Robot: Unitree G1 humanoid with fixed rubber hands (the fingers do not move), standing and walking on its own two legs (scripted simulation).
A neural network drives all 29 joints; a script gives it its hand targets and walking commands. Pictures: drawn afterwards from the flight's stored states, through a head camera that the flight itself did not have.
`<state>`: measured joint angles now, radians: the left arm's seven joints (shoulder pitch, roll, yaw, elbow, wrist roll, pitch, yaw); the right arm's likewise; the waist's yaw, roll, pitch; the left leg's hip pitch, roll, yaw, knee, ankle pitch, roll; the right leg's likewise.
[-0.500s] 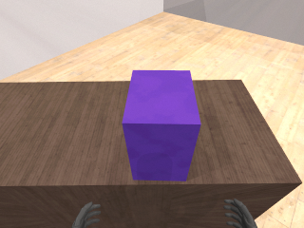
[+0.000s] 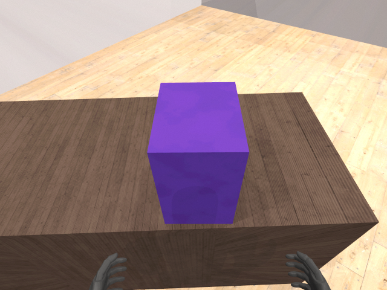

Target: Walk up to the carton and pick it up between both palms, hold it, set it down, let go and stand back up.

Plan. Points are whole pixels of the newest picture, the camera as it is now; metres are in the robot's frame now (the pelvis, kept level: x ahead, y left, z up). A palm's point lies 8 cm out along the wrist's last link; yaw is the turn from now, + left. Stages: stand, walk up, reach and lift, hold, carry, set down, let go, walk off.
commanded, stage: let go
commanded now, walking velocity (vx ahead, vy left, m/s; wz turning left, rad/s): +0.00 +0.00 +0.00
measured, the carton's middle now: (198, 156) +0.44 +0.02 +0.02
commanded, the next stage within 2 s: stand in 0.18 s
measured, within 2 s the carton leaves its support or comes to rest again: neither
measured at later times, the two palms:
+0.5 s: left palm out of the picture +0.09 +0.26 -0.10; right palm out of the picture +0.10 -0.24 -0.11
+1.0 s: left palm out of the picture -0.02 +0.28 -0.13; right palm out of the picture +0.00 -0.23 -0.13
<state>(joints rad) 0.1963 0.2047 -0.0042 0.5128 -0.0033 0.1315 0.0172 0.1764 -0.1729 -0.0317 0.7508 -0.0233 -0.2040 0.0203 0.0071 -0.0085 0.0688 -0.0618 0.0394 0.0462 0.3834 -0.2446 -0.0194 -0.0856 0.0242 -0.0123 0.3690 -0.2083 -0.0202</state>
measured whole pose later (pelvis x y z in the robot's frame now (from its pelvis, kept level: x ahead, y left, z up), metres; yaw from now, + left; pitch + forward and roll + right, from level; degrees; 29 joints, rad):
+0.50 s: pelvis +0.00 +0.01 -0.01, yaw +1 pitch -3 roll -1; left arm 0.32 0.24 0.02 0.68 0.02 -0.02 0.00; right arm 0.29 -0.24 -0.02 0.76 -0.01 -0.03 -0.01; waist 0.01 0.02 -0.01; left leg -0.16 0.03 0.02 0.51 -0.30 0.00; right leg -0.16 0.01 -0.03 0.47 -0.26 -0.01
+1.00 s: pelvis -0.05 +0.02 -0.01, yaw +2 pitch -4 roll +0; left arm 0.39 0.24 -0.01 0.79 0.02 -0.02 0.00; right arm 0.37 -0.25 0.00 0.81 -0.01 -0.01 0.00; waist 0.01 0.00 0.02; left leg -0.23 -0.01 0.04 0.52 -0.23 0.03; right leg -0.24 -0.03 -0.02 0.50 -0.20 0.02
